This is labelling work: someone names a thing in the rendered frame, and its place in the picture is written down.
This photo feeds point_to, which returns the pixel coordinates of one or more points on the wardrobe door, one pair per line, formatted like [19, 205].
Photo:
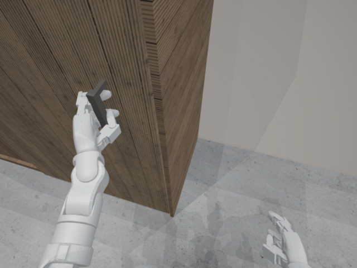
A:
[6, 149]
[50, 50]

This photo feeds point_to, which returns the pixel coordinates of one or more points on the handle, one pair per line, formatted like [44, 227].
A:
[93, 96]

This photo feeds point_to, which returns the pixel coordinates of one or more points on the left robot hand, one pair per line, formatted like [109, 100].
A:
[86, 124]

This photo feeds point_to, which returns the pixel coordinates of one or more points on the robot left forearm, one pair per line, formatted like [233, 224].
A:
[71, 244]

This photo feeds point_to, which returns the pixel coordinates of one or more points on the right robot hand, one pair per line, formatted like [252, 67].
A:
[286, 249]

